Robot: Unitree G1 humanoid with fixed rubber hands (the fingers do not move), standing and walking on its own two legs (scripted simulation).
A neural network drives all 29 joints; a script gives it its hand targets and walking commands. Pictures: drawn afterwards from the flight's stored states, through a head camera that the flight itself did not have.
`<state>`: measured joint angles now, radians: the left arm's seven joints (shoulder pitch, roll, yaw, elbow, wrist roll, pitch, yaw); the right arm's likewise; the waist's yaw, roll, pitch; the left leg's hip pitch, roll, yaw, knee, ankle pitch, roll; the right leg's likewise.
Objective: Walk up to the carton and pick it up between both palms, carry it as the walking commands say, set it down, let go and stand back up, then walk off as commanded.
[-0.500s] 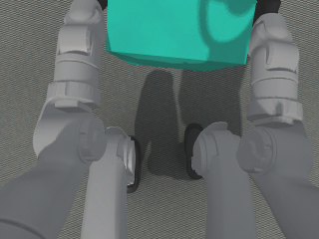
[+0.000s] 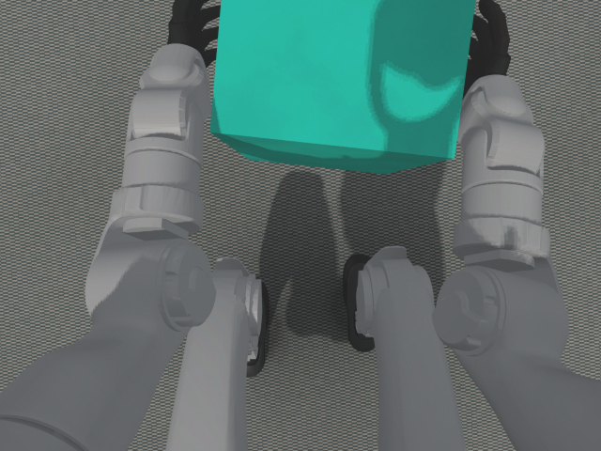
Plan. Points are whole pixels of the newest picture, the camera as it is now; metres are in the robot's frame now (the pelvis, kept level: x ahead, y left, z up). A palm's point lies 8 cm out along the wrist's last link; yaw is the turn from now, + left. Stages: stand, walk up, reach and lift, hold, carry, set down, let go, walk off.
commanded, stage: reach and lift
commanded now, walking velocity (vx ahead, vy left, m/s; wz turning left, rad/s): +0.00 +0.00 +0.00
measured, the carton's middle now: (333, 56) +0.56 -0.06 -0.15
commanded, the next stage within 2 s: none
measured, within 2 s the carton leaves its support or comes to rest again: neither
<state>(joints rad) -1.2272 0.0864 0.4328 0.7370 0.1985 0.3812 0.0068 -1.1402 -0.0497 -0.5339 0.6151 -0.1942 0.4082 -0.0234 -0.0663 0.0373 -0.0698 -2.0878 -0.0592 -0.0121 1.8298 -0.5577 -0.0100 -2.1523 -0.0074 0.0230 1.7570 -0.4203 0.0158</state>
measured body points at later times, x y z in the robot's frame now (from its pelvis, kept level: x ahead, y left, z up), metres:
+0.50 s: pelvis +0.01 +0.00 +0.05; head +0.28 -0.02 +0.41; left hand +0.54 +0.11 -0.01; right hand +0.49 -0.21 -0.02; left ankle +0.09 +0.12 -0.44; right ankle +0.13 -0.13 -0.44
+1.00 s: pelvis +0.02 +0.00 +0.11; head +0.26 -0.01 +0.50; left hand +0.52 +0.11 +0.06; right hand +0.47 -0.20 +0.05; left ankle +0.09 +0.12 -0.44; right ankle +0.13 -0.13 -0.44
